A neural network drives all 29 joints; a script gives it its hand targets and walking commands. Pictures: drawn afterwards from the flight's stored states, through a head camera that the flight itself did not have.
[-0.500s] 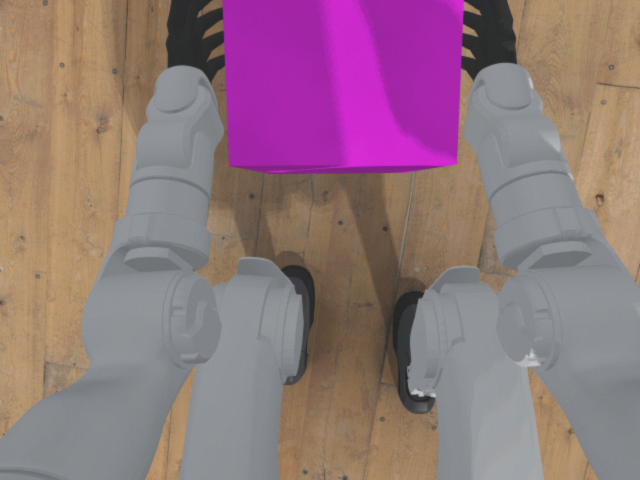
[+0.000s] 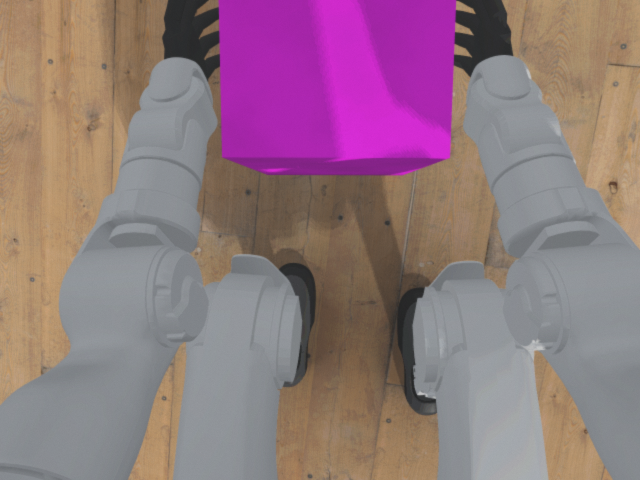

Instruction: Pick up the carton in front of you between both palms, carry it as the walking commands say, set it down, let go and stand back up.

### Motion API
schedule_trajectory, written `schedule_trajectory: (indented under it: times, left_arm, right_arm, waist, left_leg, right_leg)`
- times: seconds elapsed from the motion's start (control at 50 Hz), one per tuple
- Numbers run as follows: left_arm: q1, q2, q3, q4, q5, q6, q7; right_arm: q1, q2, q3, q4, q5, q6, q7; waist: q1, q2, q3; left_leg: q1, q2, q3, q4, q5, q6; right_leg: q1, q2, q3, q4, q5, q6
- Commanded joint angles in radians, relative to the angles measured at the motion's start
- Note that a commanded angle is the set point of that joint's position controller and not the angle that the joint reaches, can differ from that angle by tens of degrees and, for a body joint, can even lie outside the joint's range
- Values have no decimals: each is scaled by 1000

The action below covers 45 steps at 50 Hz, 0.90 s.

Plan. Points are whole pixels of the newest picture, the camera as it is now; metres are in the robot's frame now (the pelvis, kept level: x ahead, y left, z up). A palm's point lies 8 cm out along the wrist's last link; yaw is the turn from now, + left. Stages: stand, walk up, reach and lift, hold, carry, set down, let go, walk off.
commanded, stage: set down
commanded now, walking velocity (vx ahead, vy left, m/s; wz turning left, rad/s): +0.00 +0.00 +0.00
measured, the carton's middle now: (335, 85) +0.52 +0.05 -0.23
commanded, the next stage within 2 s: let go in 1.88 s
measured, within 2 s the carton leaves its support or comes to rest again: rests again in 0.08 s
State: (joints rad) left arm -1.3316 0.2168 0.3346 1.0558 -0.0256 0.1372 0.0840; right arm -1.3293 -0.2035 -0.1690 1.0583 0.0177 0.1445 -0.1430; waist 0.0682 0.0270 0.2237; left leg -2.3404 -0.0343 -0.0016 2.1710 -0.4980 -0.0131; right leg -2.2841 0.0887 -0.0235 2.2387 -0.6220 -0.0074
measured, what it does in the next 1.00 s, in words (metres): stands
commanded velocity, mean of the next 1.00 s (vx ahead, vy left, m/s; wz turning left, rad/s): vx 0.00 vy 0.00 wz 0.00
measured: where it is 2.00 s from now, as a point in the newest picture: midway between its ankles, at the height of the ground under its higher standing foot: (355, 358)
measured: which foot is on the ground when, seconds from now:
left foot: down 0.00-1.00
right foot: down 0.00-1.00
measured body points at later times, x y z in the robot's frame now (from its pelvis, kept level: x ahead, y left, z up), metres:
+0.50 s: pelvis +0.00 +0.00 +0.00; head +0.35 +0.00 +0.28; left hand +0.53 +0.20 -0.16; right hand +0.54 -0.11 -0.17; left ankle +0.13 +0.12 -0.33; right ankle +0.10 -0.10 -0.33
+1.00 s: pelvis +0.00 +0.00 +0.01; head +0.35 +0.01 +0.29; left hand +0.52 +0.23 -0.14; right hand +0.56 -0.16 -0.14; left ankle +0.13 +0.12 -0.33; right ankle +0.10 -0.10 -0.33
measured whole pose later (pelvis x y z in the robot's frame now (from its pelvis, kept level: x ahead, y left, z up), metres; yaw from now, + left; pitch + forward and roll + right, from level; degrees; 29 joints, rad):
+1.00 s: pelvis +0.00 +0.00 +0.01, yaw +0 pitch +37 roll +1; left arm -1.22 0.33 0.18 0.96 -0.22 0.03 0.11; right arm -1.29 -0.37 -0.04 0.96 0.21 0.07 -0.10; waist 0.05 -0.01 0.27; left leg -2.27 -0.03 0.01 2.15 -0.51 -0.01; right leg -2.22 0.09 -0.01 2.22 -0.64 0.00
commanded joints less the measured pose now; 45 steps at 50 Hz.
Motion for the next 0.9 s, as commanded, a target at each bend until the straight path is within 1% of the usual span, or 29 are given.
schedule_trajectory:
  times: [0.0,0.14,0.36,0.42,0.46,0.48,0.5,0.52,0.54,0.56,0.58,0.6,0.64,0.7,0.76,0.82,0.88]
  left_arm:
    - [-425,-930,-272,-45,-55,-7,-251]
    - [-418,-858,-242,2,-30,-11,-255]
    - [-397,-733,-180,56,15,-9,-251]
    - [-394,-698,-172,62,18,-15,-244]
    - [-382,-660,-160,70,20,-22,-235]
    - [-374,-627,-150,72,20,-28,-227]
    - [-354,-561,-132,76,19,-37,-211]
    - [-320,-459,-107,84,18,-49,-185]
    - [-257,-287,-66,100,17,-67,-146]
    - [-185,-65,-31,111,6,-89,-94]
    - [-157,97,-32,111,-24,-111,-44]
    - [-169,151,-49,104,-60,-127,-13]
    - [-190,198,-80,87,-116,-154,15]
    - [-225,219,-129,47,-182,-180,15]
    - [-229,245,-156,-1,-214,-184,7]
    - [-197,272,-151,-52,-214,-175,11]
    - [-146,283,-142,-113,-206,-158,19]
  right_arm:
    - [-592,817,268,-173,49,-62,245]
    - [-525,744,202,-111,-1,-53,255]
    - [-433,628,101,-31,-87,-37,264]
    - [-411,598,81,-20,-102,-39,261]
    - [-401,560,70,-18,-107,-45,254]
    - [-391,523,63,-18,-109,-51,246]
    - [-373,456,49,-17,-111,-58,232]
    - [-348,354,28,-12,-113,-68,209]
    - [-300,187,-11,-3,-115,-78,172]
    - [-246,-31,-50,-5,-109,-92,122]
    - [-220,-185,-61,-4,-89,-107,75]
    - [-230,-224,-40,5,-54,-115,51]
    - [-257,-245,18,13,26,-126,40]
    - [-310,-231,109,-40,134,-142,52]
    - [-336,-231,168,-96,204,-141,65]
    - [-303,-251,175,-120,230,-129,67]
    - [-243,-266,153,-140,221,-113,56]
  waist:
    - [-32,-107,-965]
    - [-50,-78,-836]
    - [-75,-56,-706]
    - [-79,-52,-699]
    - [-76,-55,-703]
    - [-73,-56,-711]
    - [-71,-55,-721]
    - [-67,-56,-733]
    - [-65,-62,-746]
    - [-66,-71,-770]
    - [-67,-73,-800]
    - [-61,-69,-820]
    - [-40,-80,-850]
    - [-13,-106,-908]
    - [14,-112,-990]
    - [31,-104,-1090]
    - [32,-93,-1216]
  left_leg:
    - [538,-80,24,-88,263,15]
    - [493,-78,17,-92,202,18]
    - [456,-78,-7,-100,152,21]
    - [464,-76,-9,-99,156,16]
    - [475,-72,-9,-97,158,10]
    - [486,-69,-7,-95,161,4]
    - [500,-63,-3,-94,163,-2]
    - [519,-56,2,-94,166,-10]
    - [540,-45,6,-94,166,-17]
    - [564,-32,8,-97,168,-22]
    - [587,-22,8,-103,170,-25]
    - [607,-18,4,-109,181,-24]
    - [620,-10,-2,-106,215,-20]
    - [605,9,-9,-92,279,-8]
    - [634,22,-5,-88,324,0]
    - [700,24,7,-97,342,1]
    - [780,18,23,-117,350,-4]
  right_leg:
    - [398,52,13,-221,264,-10]
    - [340,46,21,-218,210,-18]
    - [263,34,31,-216,161,-25]
    - [262,30,29,-212,164,-22]
    - [273,24,28,-210,166,-15]
    - [283,20,28,-209,169,-10]
    - [297,15,26,-208,172,-5]
    - [318,8,25,-209,174,2]
    - [343,-2,24,-210,176,11]
    - [375,-15,25,-215,178,21]
    - [402,-27,28,-221,182,29]
    - [405,-33,32,-222,186,30]
    - [398,-45,39,-211,199,29]
    - [419,-58,55,-198,263,30]
    - [463,-61,62,-192,304,31]
    - [522,-56,53,-196,312,34]
    - [592,-45,31,-215,312,36]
